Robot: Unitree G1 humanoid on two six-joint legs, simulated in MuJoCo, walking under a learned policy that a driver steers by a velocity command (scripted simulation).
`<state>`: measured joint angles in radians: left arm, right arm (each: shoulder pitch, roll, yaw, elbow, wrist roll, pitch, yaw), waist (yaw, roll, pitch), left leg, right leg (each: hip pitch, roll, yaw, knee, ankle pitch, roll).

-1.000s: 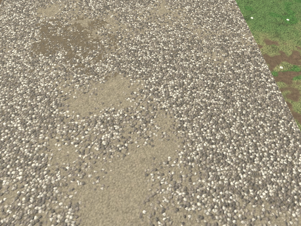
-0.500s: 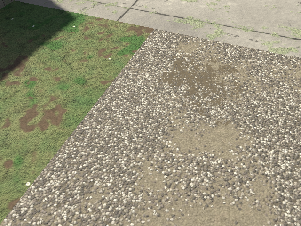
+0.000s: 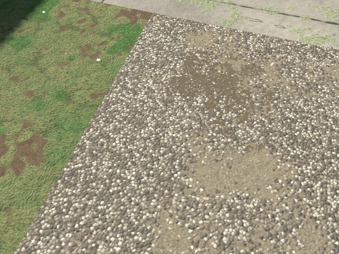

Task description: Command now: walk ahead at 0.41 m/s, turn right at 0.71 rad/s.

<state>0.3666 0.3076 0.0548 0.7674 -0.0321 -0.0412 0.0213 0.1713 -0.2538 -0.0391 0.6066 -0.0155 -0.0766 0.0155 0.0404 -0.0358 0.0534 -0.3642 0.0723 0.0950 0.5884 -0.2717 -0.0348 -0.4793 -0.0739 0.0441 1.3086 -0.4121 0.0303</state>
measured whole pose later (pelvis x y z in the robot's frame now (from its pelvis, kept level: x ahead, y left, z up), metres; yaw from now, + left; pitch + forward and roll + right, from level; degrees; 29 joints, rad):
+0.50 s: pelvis +0.20 -0.01 +0.01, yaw -26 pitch +2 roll +2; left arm 0.22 0.31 0.08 0.56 -0.01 0.03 0.02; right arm -0.03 -0.29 -0.06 0.66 -0.01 -0.03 -0.01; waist 0.05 0.00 0.13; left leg -0.59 -0.02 -0.17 1.02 -0.37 -0.06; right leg -0.39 0.15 0.14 0.47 -0.08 -0.10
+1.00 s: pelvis +0.30 +0.04 +0.01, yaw -55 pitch +1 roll +1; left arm 0.21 0.36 0.09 0.55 -0.02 0.08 0.01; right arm 0.11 -0.26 -0.06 0.69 -0.02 0.01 -0.04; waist -0.01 -0.04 0.09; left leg -0.26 0.01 0.09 0.42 -0.18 0.02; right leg -0.56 -0.05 0.06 1.11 -0.38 0.10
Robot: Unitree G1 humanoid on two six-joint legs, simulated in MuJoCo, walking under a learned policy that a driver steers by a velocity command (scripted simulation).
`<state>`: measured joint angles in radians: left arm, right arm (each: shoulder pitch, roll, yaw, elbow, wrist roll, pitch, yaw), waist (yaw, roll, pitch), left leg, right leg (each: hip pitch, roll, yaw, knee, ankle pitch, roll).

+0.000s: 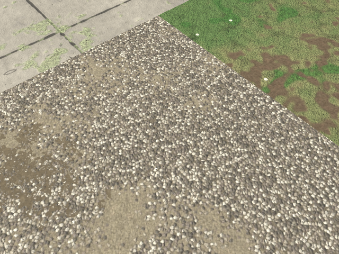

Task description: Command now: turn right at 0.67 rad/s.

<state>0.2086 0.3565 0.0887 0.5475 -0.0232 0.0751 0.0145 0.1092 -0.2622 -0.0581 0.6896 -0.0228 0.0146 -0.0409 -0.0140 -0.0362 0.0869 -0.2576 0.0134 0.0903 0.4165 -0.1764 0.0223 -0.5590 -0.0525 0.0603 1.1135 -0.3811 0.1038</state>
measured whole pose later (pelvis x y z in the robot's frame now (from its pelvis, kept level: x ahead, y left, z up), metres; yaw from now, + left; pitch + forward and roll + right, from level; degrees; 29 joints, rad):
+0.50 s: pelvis +0.09 -0.04 +0.00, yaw +5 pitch +1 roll +0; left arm 0.39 0.27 0.06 0.71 0.02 -0.09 0.02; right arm 0.27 -0.32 -0.09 0.77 0.03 -0.01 0.03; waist 0.02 0.02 -0.03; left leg -0.79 0.07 -0.07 1.11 0.00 -0.05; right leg 0.06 -0.03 -0.18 0.23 -0.30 0.00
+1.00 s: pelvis +0.31 +0.07 +0.00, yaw +33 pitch +2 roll -1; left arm 0.06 0.32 0.04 0.60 0.03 -0.06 0.04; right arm 0.20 -0.33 -0.08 0.62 0.02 0.01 -0.01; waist -0.03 -0.02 0.09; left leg -0.36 -0.18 -0.15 0.46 -0.11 0.11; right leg -0.70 -0.03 0.18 1.02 -0.29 0.10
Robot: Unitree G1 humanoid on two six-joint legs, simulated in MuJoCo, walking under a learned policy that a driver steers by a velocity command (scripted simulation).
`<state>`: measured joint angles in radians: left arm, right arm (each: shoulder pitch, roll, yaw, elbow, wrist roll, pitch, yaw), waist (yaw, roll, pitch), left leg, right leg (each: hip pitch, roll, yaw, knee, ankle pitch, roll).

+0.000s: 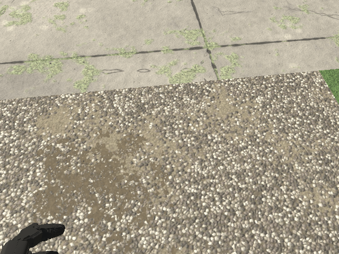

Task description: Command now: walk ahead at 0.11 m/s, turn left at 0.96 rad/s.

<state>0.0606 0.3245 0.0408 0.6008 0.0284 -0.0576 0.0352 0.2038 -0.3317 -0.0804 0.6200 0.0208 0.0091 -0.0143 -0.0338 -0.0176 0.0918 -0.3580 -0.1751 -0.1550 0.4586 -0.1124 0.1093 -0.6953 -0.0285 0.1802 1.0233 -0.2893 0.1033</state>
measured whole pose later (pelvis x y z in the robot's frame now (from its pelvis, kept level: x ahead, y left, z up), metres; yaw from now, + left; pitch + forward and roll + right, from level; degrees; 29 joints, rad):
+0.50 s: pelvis +0.11 -0.05 +0.00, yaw +20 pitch +0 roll +0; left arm 0.17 0.25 0.04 0.67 0.01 0.01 0.02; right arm 0.16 -0.32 -0.05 0.64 0.02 0.07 -0.03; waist 0.03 0.02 0.08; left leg -0.39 -0.04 -0.10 0.92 -0.48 -0.09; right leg -0.32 0.01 0.06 0.46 -0.15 0.00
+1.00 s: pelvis +0.18 -0.05 +0.00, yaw +4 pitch +2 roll +1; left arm 0.19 0.32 0.07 0.61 -0.04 0.01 -0.04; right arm 0.34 -0.32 -0.08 0.75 0.00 -0.06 -0.02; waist -0.07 0.00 -0.02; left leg 0.03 0.07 0.22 0.26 -0.31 -0.04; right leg -0.60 -0.12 -0.01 0.91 -0.25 0.02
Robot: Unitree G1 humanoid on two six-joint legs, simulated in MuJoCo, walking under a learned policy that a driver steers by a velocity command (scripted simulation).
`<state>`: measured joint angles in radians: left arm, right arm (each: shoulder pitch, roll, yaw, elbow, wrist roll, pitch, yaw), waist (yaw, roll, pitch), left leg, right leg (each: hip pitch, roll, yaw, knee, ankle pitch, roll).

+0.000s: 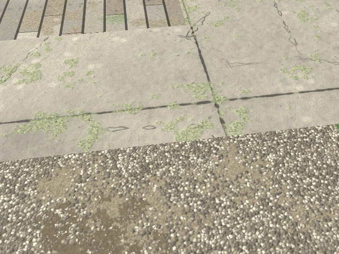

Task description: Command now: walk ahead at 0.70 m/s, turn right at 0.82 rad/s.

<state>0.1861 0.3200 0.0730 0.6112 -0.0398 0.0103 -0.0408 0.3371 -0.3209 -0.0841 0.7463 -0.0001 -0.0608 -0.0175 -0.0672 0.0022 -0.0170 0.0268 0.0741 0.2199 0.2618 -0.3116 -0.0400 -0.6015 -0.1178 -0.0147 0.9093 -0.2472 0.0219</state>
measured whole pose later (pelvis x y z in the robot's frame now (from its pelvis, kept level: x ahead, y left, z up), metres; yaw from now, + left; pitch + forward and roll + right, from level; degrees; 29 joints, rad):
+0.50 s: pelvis +0.30 -0.16 +0.00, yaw -23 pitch +1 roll +1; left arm 0.34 0.29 0.03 0.70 -0.01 -0.04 0.04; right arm 0.01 -0.30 -0.03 0.66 -0.02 -0.13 0.05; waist 0.07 0.05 0.08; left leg -0.70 0.03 -0.01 0.58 0.23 -0.03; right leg -0.04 0.12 0.10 0.36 -0.33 -0.11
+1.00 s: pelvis +0.48 -0.27 -0.01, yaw -2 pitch +2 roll -1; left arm 0.10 0.28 0.04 0.64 0.00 -0.02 0.03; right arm 0.20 -0.34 -0.09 0.62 0.03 0.06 -0.04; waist -0.05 0.00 0.07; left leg -0.37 -0.21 -0.32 0.48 -0.09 0.04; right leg -0.47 0.06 0.23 0.65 -0.25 0.08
